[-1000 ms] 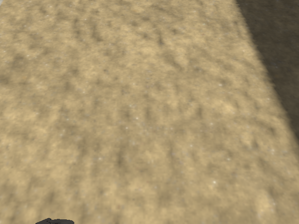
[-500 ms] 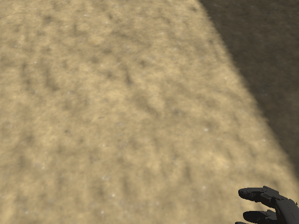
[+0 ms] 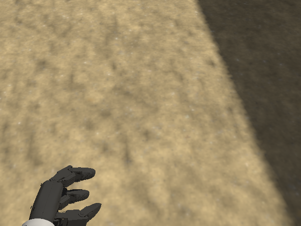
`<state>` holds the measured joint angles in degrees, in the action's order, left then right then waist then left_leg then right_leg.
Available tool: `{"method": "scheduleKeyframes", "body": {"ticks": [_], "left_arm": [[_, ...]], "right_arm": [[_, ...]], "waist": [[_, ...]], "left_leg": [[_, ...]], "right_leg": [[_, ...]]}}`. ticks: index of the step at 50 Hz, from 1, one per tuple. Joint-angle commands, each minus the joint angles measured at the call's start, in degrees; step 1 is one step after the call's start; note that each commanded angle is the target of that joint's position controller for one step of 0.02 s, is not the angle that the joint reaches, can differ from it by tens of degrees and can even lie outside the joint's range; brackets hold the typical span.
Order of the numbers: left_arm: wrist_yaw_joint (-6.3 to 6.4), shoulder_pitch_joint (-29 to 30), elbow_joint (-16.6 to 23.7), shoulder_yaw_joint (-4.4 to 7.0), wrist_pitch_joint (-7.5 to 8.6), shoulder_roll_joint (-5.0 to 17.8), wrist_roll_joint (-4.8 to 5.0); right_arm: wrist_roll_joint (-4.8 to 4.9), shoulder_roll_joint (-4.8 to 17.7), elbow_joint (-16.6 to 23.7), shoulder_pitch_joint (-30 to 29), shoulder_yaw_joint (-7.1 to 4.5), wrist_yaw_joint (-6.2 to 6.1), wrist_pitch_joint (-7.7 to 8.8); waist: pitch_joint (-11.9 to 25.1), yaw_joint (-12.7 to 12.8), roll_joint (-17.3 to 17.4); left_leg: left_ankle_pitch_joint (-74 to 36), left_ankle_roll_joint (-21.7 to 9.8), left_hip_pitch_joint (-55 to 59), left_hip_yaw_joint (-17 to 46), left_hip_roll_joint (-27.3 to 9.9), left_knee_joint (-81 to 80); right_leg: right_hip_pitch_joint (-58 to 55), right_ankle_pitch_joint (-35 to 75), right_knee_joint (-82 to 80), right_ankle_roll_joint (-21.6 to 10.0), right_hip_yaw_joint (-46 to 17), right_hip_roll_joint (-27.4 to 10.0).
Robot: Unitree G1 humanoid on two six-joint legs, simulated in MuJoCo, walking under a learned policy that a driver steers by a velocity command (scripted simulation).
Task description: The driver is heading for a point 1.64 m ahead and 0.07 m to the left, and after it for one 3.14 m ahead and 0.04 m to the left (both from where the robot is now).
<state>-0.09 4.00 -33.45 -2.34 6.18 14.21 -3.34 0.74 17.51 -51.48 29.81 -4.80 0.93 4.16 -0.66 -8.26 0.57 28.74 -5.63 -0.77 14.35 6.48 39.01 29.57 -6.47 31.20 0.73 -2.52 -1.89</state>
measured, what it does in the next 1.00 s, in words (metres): walks ahead: left foot, then right foot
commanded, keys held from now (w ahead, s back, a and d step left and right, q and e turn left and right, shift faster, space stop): w+q+shift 0.14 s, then w+shift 0.30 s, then w+e+shift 0.56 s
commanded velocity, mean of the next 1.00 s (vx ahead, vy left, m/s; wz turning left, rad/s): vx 1.00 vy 0.00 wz -0.01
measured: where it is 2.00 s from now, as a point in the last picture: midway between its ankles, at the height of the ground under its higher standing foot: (118, 26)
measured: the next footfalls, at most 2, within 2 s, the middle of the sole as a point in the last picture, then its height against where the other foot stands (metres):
left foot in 0.40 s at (109, 215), level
right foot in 0.84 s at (112, 125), level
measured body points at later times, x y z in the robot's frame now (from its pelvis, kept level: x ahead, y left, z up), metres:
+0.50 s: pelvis +0.46 +0.06 +0.00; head +0.48 +0.06 +0.45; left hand +0.38 +0.31 -0.13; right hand +0.69 -0.13 -0.11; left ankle +0.49 +0.12 -0.72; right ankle +0.31 -0.13 -0.58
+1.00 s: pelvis +0.94 +0.10 +0.01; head +0.95 +0.11 +0.46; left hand +0.96 +0.40 -0.12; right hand +1.11 -0.13 -0.07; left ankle +0.87 +0.27 -0.60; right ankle +0.96 +0.09 -0.72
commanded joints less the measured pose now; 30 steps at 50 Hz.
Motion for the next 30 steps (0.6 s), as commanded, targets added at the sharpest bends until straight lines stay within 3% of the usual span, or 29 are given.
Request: {"method": "scheduleKeyframes", "body": {"ticks": [1, 2, 3, 4, 5, 7, 8, 10, 12, 13, 15, 16, 17, 18, 19, 20, 21, 22, 23, 24, 25, 27, 30], "left_arm": [[1.81, -28.3, -4.0, 7.87, -1.11, 18.4, -0.64], [1.63, -23.4, -3.6, 6.72, -1.18, 12.2, -0.15], [1.24, -21.5, -4.4, 5.94, -1.07, 8.9, -0.01], [1.16, -21.9, -5.7, 5.6, -0.99, 7.5, -0.13], [1.18, -23.0, -7.3, 5.34, -0.56, 6.8, 0.22], [0.41, -25.0, -10.2, 4.86, 0.45, 4.2, 1.76], [0.06, -25.5, -11.0, 4.73, 0.9, 3.7, 2.08], [-0.05, -23.6, -11.7, 4.93, 1.77, 5.0, 1.96], [-0.16, -22.2, -12.3, 4.99, 2.09, 5.8, 1.77], [-0.39, -23.0, -12.6, 5.15, 2.32, 7.7, 1.86], [-0.43, -26.5, -14.8, 5.46, 2.2, 10.1, 2.18], [-0.13, -28.0, -15.3, 5.84, 1.73, 12.2, 2.01], [0.37, -29.0, -15.6, 6.25, 0.99, 14.6, 1.81], [0.87, -28.9, -15.8, 6.61, 0.04, 16.8, 1.71], [1.29, -27.6, -15.5, 6.57, -0.85, 17.3, 1.88], [1.15, -28.8, -14.8, 6.05, -1.1, 14.9, 1.43], [-0.1, -35.2, -11.4, 4.31, -0.69, 6.1, 2.76], [0.11, -29.0, -9.0, 5.07, 0.08, 11.6, 3.19], [0.3, -23.4, -8.3, 4.95, 0.26, 10.6, 3.96], [0.12, -23.9, -9.0, 4.32, 0.18, 8.9, 3.8], [-0.23, -23.9, -9.7, 4.12, -0.68, 7.7, 3.04], [-1.18, -27.9, -12.3, 4.02, -3.38, 5.8, 1.99], [-2.24, -19.5, -9.7, 4.05, -4.58, 4.4, 2.15]], "right_arm": [[0.82, 3.1, 9.3, -3.1, 0.91, -0.84, 0.67], [-0.54, 5.6, 8.9, -9.7, 0.31, -0.79, -0.14], [-1.32, 5.4, 9.2, -12.9, 0.26, -0.04, -0.58], [-1.92, 4.4, 9.5, -15.1, 0.28, 0.84, -1.16], [-2.4, 2.9, 10.4, -14.8, 0.51, 1.62, -2.07], [-2.57, 0.3, 12.9, -18.6, 1.34, 2.46, -3.69], [-2.84, -0.3, 14.5, -20.7, 1.8, 2.87, -3.95], [-3.16, -0.2, 17.5, -24.5, 2.64, 3.79, -3.7], [-2.85, 0.5, 17.8, -26.6, 3.3, 4.55, -3.27], [-2.9, -0.1, 18.9, -28.3, 3.99, 4.84, -2.97], [-3.24, 0.8, 18.8, -31.3, 4.21, 4.69, -2.6], [-3.35, 2.3, 17.9, -30.6, 3.88, 4.29, -2.42], [-3.68, 3.9, 16.8, -27.2, 3.45, 3.84, -2.25], [-3.93, 5.7, 14.5, -19.5, 2.6, 3.22, -2.07], [-4.01, 7.6, 10.6, -7.7, 1.4, 2.26, -2.0], [-4.42, 11.9, 8.3, -1.3, -0.33, 0.91, -2.38], [-4.05, 18.2, 10.1, -6.0, -1.76, -0.01, -2.81], [-2.96, 17.3, 11.5, -4.6, -2.09, -0.23, -3.03], [-2.94, 14.5, 9.6, -7.1, -1.74, -0.87, -2.43], [-2.94, 10.8, 8.2, -8.6, -0.89, -0.99, -1.61], [-3.27, 8.2, 7.7, -11.1, -0.15, -0.99, -0.6], [-2.89, 4.4, 7.0, -12.9, 1.15, -0.84, 0.99], [-1.92, 3.7, 5.2, -11.8, 1.34, 0.04, 2.96]], "waist": [[23.9, 14.4, -17.4], [12.8, 14.5, -9.7], [6.9, 13.8, -4.9], [3.5, 13.0, -3.7], [2.1, 11.2, -6.8], [-0.3, 9.7, -7.2], [-0.8, 9.2, -6.8], [-2.9, 7.1, -6.7], [-4.3, 6.5, -3.8], [-6.7, 6.1, -4.2], [-8.2, 6.9, -2.4], [-6.2, 6.4, -3.2], [-2.9, 4.1, -5.0], [2.2, -0.1, -6.7], [8.1, -6.0, -6.4], [12.7, -6.7, -3.2], [20.1, 3.3, 15.5], [25.5, -0.8, 6.3], [13.4, 0.4, 2.4], [4.8, 3.4, -1.7], [1.5, 6.3, -3.5], [-1.3, 10.2, -1.7], [-6.9, 9.7, 0.7]], "left_leg": [[-2.9, -1.1, -44.2, -8.0, -3.3, 41.4], [-9.0, -1.1, -47.2, -9.4, -6.7, 40.7], [-12.0, -0.7, -46.3, -9.9, -8.6, 37.8], [-12.6, -0.4, -44.7, -10.1, -9.9, 36.3], [-12.3, 0.1, -43.9, -10.1, -10.8, 35.6], [-12.5, 0.3, -46.4, -10.9, -12.5, 35.2], [-13.6, 0.4, -47.1, -11.1, -12.7, 34.0], [-19.4, 0.3, -46.2, -11.0, -12.4, 27.5], [-26.7, -0.1, -38.8, -14.5, -10.1, 15.8], [-28.6, -0.8, -34.0, -16.5, -9.9, 9.1], [-30.3, -2.7, -27.9, -20.5, -6.5, 3.1], [-27.7, -3.4, -25.6, -22.3, -3.7, 1.9], [-23.7, -4.3, -21.0, -22.9, -1.4, 1.1], [-19.8, -5.5, -11.9, -22.1, 0.3, 0.3], [-19.8, -7.0, 1.7, -20.1, 0.7, -4.1], [-11.5, -7.6, 15.2, -11.9, -5.2, -3.3], [-6.6, -12.5, 29.1, 19.6, -24.3, -9.4], [-4.5, -15.4, 29.8, 31.7, -25.8, -17.9], [-9.4, -14.0, 21.7, 21.7, -24.7, -20.1], [-14.9, -12.2, 9.7, 14.8, -23.4, -21.8], [-17.1, -10.1, 1.2, 9.4, -21.1, -23.1], [-17.1, -7.6, -9.3, 1.4, -18.9, -27.8], [-24.4, -4.9, -11.9, -9.3, -16.4, -34.1]], "right_leg": [[-54.9, -41.0, -15.1, -10.9, -47.0, -26.9], [-46.2, -37.0, -15.7, -9.5, -36.0, -22.8], [-39.3, -24.6, -15.4, -8.6, -25.8, -20.0], [-34.3, -14.7, -16.4, -7.2, -18.0, -17.1], [-31.3, -9.5, -16.7, -6.9, -13.6, -16.4], [-29.4, -0.4, -18.2, -5.5, -6.3, -15.4], [-28.4, 3.5, -19.2, -5.5, -3.9, -15.0], [-24.5, 8.4, -22.7, -5.7, 2.1, -13.4], [-20.0, 11.1, -26.5, -5.0, 10.0, -9.1], [-16.8, 15.5, -28.7, -5.4, 11.4, -10.5], [-20.2, 31.2, -29.7, -6.1, 13.4, -11.4], [-25.0, 44.3, -26.2, -6.2, 14.2, -11.5], [-28.9, 57.2, -18.7, -6.2, 14.7, -12.5], [-29.5, 64.2, -6.7, -6.2, 14.8, -13.3], [-25.8, 62.7, 9.3, -6.0, 15.2, -12.6], [-14.6, 36.8, 29.9, -5.4, 14.3, -9.3], [6.5, -21.1, 55.7, -2.5, 11.0, 0.4], [13.5, -18.1, 61.4, -3.7, -0.1, 1.8], [18.3, -13.5, 59.1, -4.1, -0.9, -1.2], [16.0, -11.8, 53.1, -4.4, -0.9, -3.1], [12.1, -11.6, 48.2, -4.5, -2.5, -4.8], [5.1, -11.1, 42.9, -3.8, -3.5, -6.1], [10.3, -3.3, 34.6, -3.8, -1.9, -6.3]]}}
Velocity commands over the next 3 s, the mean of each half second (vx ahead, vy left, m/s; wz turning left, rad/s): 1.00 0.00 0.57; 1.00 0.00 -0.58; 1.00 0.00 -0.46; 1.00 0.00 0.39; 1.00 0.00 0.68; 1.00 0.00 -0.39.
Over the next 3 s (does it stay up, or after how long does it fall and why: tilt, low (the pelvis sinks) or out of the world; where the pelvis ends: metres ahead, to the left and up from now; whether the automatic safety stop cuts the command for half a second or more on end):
stays up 2.83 0.10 0.01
